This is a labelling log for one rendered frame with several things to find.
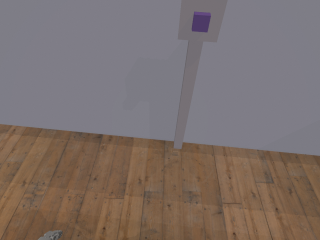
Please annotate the panel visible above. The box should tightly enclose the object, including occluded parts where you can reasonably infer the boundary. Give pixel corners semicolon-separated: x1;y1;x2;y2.
173;0;228;149

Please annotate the left robot hand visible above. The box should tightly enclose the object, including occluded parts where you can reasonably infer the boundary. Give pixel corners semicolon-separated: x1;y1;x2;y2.
38;230;63;240

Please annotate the button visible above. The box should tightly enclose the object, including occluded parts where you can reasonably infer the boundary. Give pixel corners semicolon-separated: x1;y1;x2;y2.
192;11;211;33

